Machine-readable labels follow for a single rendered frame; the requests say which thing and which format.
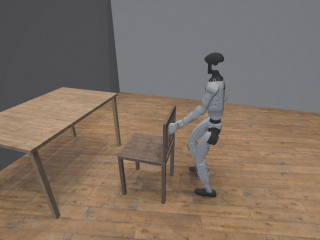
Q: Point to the robot left upper arm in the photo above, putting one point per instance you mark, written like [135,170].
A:
[210,92]

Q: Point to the left robot thigh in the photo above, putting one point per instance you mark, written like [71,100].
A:
[209,138]

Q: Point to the robot right shin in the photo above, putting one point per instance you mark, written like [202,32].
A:
[192,152]

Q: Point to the left robot forearm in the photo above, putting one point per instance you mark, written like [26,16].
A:
[188,119]

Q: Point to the chair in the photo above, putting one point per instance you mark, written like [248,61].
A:
[150,149]

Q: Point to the robot right upper arm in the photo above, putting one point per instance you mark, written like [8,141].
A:
[225,96]

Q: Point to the table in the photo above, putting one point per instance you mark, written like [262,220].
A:
[29,126]

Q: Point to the left robot hand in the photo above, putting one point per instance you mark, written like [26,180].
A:
[171,128]

